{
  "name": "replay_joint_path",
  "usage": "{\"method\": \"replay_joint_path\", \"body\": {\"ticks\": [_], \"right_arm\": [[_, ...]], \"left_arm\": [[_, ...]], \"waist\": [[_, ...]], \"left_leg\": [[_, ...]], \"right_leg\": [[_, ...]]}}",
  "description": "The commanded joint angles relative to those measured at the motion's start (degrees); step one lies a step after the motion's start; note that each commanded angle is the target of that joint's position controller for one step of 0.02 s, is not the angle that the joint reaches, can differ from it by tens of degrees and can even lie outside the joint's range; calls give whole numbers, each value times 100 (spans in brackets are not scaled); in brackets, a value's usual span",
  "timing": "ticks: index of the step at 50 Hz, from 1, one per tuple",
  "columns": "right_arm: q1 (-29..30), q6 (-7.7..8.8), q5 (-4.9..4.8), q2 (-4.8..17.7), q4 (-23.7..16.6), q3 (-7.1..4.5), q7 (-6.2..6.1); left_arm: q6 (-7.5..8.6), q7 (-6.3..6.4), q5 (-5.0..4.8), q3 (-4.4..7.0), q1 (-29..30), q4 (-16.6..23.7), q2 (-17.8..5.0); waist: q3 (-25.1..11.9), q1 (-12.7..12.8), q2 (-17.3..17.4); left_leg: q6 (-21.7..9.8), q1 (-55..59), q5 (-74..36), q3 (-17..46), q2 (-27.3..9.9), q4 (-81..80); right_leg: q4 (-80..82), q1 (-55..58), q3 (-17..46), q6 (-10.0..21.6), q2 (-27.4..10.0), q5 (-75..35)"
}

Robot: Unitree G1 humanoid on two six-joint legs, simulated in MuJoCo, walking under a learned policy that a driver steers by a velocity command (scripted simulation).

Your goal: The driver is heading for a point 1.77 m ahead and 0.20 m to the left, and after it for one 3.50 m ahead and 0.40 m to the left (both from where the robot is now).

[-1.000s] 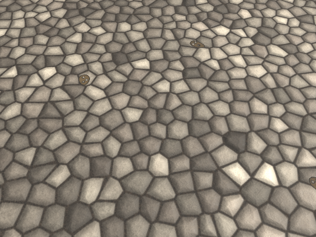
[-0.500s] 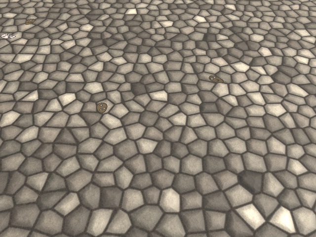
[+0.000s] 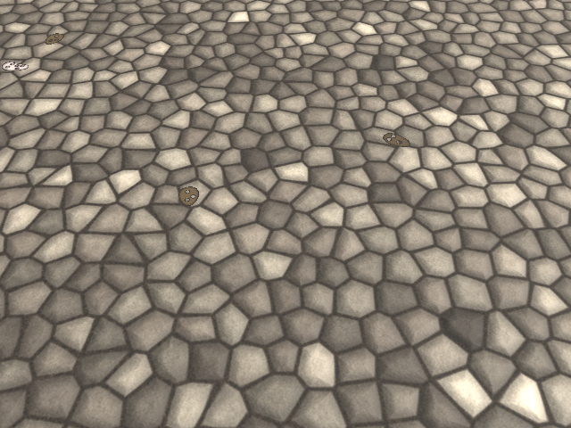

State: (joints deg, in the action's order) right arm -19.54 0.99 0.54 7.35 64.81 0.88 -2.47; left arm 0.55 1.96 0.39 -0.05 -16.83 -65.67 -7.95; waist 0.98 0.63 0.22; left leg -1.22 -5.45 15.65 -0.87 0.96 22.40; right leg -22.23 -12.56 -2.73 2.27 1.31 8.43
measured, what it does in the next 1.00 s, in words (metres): stands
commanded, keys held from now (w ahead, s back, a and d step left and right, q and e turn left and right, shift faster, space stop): no key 1.00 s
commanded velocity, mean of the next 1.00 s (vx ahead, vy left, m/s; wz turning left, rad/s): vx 0.00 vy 0.00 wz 0.00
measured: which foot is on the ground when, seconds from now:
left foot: down 0.00-1.00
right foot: down 0.00-1.00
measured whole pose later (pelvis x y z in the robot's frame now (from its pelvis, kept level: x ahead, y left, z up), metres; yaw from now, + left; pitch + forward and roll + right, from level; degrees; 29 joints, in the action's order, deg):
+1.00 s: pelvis +0.02 +0.01 +0.00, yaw +0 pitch -1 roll +0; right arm -21.4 1.3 0.6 6.0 65.9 1.0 -2.9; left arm 0.4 2.5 0.3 -0.1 -17.7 -67.8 -6.6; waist 1.6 0.4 0.3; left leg -2.1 -3.1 17.3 -0.7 1.5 21.6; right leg -22.9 -10.8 -2.5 1.2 0.8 10.9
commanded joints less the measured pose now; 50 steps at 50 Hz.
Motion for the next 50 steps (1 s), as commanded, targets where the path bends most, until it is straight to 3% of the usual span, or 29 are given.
{"method": "replay_joint_path", "body": {"ticks": [1,50], "right_arm": [[-491,18,-1,389,-3,-52,-19],[-774,48,4,222,125,-32,-50]], "left_arm": [[20,22,0,61,-360,15,-420],[-1,64,-7,43,-540,-207,-233]], "waist": [[369,-5,38],[464,-21,37]], "left_leg": [[-183,-681,-523,571,-627,-532],[-207,-458,-975,551,-637,-534]], "right_leg": [[321,341,726,72,-639,-334],[187,443,641,31,-670,-640]]}}
Velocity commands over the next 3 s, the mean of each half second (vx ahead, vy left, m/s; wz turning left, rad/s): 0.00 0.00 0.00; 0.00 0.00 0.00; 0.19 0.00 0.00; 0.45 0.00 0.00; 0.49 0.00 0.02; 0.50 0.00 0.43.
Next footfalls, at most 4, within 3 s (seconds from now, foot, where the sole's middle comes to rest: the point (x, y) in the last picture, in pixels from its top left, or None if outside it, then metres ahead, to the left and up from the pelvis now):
1.46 right None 0.18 -0.12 -0.78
1.96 left None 0.53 0.04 -0.78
2.52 right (351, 311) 0.85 -0.13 -0.78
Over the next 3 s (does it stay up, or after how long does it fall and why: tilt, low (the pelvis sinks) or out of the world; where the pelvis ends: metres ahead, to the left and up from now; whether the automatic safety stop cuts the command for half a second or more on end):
stays up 0.93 -0.03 -0.01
